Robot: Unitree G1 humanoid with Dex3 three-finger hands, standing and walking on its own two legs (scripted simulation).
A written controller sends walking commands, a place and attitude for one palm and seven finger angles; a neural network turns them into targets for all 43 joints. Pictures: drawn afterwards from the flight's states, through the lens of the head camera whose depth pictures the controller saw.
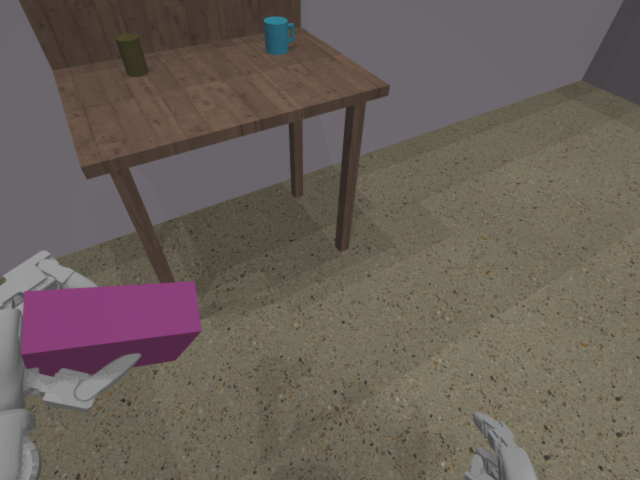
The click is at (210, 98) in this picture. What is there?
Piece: table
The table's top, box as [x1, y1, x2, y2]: [52, 27, 389, 178]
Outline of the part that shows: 389,85 301,27 294,28 294,41 288,43 289,50 281,55 273,55 265,51 263,33 144,54 149,71 147,74 139,77 131,77 126,73 121,58 52,70 79,163 86,178 90,178 387,95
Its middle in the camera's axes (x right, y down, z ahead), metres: -0.30 -0.46 +1.14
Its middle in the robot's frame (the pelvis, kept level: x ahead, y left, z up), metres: +1.15 +0.35 -0.05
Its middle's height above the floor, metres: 0.72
